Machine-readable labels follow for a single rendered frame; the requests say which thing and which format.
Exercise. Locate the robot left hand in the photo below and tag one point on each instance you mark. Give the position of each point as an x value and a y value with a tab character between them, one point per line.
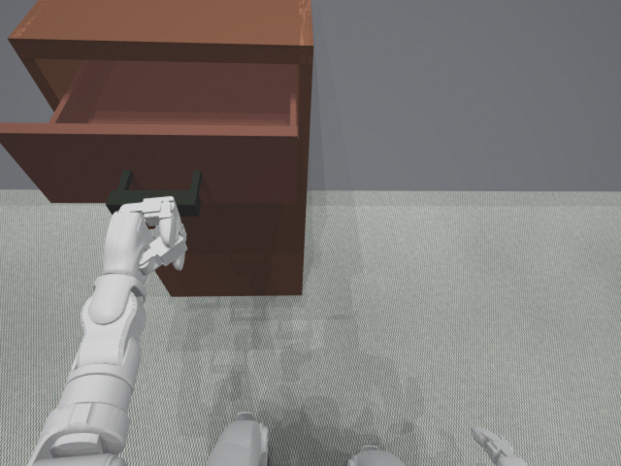
128	237

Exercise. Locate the handle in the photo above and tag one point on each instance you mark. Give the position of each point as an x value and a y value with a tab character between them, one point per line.
187	201

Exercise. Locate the robot right hand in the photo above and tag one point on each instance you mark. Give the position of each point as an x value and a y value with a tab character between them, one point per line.
499	450

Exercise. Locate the robot left thigh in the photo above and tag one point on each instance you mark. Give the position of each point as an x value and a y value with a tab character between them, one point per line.
242	443

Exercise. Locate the robot left forearm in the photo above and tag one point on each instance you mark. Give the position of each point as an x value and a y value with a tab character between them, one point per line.
91	417

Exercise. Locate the drawer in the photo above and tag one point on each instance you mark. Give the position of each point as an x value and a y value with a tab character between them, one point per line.
234	122

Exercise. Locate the cabinet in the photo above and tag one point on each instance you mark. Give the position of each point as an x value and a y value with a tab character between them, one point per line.
233	249

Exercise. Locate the robot left shin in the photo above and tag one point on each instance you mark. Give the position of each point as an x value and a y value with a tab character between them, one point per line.
245	416

